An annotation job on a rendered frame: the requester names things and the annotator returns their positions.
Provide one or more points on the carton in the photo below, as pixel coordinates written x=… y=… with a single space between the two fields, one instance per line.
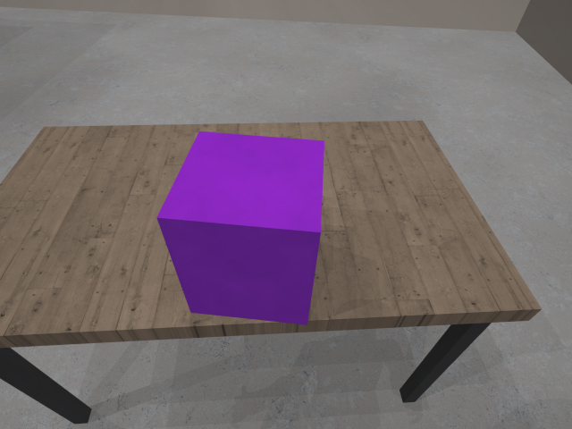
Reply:
x=242 y=223

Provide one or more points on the table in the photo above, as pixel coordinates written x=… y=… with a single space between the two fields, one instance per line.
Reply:
x=83 y=258

